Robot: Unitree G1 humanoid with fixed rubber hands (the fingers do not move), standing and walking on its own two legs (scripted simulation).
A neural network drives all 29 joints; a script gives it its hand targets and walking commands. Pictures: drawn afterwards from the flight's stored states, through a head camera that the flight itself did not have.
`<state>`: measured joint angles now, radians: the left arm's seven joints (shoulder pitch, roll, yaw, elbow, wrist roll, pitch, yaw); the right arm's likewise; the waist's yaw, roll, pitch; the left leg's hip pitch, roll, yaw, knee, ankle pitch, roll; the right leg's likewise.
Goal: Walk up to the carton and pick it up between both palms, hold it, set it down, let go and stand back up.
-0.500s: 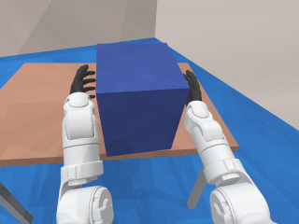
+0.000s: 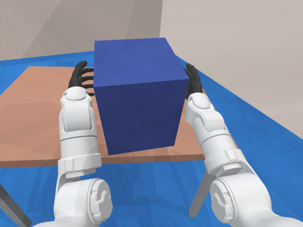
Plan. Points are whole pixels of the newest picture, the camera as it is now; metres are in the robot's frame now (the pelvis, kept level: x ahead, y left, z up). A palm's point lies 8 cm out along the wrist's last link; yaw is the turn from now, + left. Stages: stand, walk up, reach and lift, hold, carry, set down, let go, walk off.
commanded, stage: reach and lift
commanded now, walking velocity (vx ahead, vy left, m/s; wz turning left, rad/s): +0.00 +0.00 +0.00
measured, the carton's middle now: (136, 96) +0.44 +0.02 +0.17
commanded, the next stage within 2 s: hold in 0.02 s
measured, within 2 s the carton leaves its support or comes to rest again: neither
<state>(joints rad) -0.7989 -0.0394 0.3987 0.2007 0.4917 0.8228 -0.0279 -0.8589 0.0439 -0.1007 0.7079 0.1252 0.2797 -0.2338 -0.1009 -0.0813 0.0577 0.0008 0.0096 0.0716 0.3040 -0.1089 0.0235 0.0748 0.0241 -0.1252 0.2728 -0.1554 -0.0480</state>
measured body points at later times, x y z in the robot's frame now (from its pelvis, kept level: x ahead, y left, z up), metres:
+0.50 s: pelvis +0.00 +0.00 +0.00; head -0.06 +0.03 +0.44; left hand +0.38 +0.16 +0.24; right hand +0.38 -0.13 +0.23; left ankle +0.05 +0.10 -0.75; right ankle +0.02 -0.08 -0.75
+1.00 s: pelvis -0.01 +0.00 +0.00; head -0.07 +0.02 +0.44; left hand +0.38 +0.16 +0.24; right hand +0.38 -0.13 +0.24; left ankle +0.05 +0.10 -0.75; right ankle +0.02 -0.08 -0.75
